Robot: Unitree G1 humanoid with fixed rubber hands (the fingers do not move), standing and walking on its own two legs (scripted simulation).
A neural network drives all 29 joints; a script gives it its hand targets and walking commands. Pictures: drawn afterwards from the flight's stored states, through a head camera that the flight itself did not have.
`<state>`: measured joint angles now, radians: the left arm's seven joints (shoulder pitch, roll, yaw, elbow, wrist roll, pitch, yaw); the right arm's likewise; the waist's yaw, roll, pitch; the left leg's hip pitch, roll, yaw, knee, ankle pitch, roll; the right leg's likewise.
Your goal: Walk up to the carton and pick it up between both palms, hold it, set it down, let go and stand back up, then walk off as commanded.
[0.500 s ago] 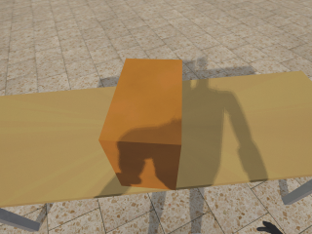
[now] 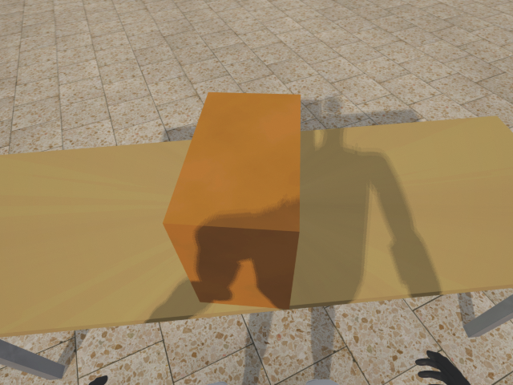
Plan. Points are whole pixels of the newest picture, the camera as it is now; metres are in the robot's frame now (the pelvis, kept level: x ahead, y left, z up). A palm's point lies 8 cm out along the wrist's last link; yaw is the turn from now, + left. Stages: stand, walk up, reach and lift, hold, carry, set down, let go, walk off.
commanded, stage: reach and lift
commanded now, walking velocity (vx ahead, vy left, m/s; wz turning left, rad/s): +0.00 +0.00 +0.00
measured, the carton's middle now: (248, 201) +0.46 +0.02 -0.01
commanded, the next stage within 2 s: none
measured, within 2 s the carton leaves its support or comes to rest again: neither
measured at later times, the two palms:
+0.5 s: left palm (104, 372) +0.18 +0.26 -0.08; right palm out of the picture +0.14 -0.28 -0.05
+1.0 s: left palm (90, 378) +0.17 +0.27 -0.05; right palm (443, 382) +0.14 -0.23 -0.01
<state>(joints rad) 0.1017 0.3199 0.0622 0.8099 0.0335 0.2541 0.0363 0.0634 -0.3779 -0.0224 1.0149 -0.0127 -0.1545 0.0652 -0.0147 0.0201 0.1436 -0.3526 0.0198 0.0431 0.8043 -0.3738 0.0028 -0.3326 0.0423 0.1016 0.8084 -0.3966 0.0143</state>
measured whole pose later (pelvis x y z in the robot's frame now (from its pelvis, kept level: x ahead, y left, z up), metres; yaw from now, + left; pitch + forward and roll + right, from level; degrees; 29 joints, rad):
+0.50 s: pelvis +0.01 +0.00 +0.02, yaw +0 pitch +0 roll +0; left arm 0.14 0.32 0.08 0.48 0.05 0.20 0.01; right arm 0.17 -0.30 -0.03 0.85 -0.01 -0.36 0.02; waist -0.01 -0.09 0.14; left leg -0.35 0.02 0.04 0.66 -0.31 -0.01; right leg -0.33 0.04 0.10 0.68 -0.33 0.01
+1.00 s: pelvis -0.01 +0.01 +0.02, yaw +1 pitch -1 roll +1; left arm 0.15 0.32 0.09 0.49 -0.10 -0.05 -0.08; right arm 0.30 -0.17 -0.03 0.48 -0.01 -0.38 -0.11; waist -0.01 -0.08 0.14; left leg -0.33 -0.02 0.04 0.56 -0.21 0.02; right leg -0.32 0.00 0.10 0.61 -0.27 0.01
